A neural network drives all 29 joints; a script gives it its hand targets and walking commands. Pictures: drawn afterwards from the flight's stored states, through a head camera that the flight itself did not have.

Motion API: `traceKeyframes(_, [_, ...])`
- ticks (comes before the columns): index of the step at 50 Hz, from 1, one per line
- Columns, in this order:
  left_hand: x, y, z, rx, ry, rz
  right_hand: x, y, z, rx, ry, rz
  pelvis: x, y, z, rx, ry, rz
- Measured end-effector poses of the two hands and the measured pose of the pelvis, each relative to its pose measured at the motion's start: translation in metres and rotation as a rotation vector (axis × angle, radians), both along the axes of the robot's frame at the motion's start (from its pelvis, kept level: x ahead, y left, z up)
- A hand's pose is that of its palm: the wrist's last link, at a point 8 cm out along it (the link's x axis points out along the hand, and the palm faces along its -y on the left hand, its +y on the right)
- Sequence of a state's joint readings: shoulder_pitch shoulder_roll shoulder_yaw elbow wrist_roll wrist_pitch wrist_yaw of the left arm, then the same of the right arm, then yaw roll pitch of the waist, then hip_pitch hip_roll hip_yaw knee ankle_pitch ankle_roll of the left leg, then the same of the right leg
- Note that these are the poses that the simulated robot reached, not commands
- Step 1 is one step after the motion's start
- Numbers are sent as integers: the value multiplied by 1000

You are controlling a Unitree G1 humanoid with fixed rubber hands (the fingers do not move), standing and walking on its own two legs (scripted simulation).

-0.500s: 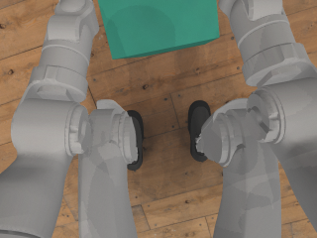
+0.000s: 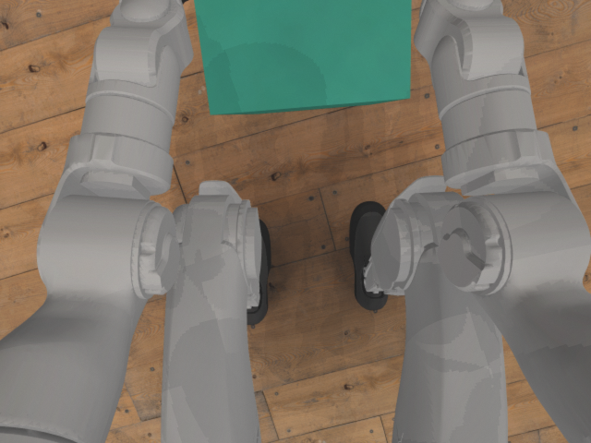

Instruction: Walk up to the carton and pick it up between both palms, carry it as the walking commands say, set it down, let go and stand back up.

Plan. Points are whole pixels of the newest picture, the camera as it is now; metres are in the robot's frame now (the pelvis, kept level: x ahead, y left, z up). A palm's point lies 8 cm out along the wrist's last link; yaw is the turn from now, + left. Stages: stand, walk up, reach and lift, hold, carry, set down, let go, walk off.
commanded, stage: reach and lift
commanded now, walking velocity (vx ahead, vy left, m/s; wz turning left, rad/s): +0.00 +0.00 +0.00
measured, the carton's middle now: out of the picture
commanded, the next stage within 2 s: none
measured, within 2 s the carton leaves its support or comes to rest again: neither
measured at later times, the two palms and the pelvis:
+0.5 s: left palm out of the picture +0.52 +0.14 -0.04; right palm out of the picture +0.53 -0.13 -0.04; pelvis -0.01 -0.01 +0.04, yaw +1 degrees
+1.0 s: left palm out of the picture +0.50 +0.14 +0.03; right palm out of the picture +0.50 -0.13 +0.04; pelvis -0.02 -0.01 +0.09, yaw +1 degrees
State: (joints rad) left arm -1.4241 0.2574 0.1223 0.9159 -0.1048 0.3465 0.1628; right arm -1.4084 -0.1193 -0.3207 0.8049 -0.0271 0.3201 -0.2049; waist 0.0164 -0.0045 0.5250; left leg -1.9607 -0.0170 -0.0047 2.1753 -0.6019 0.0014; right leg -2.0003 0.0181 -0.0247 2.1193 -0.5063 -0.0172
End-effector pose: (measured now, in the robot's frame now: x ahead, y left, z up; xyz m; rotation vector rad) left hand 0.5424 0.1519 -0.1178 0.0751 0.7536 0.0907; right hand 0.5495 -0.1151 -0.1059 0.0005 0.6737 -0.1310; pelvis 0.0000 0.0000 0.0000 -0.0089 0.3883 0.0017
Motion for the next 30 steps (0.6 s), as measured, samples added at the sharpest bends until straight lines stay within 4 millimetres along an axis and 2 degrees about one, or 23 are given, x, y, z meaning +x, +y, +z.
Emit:
traceKeyframes(5, [0, -3, 20, 6, -17, -4, -10, -3, 9, 8, -18, -17, 0, -2, 5, 6, -26, 12])
traceKeyframes(11, [-10, -9, 35, -2, -20, -4, -20, -10, 28, 13, -24, -31, -3, -4, 13, 12, -57, 13])
traceKeyframes(30, [-23, -10, 87, -9, -44, 14, -27, -10, 84, 46, -47, -41, -7, -5, 51, 16, -95, 14])
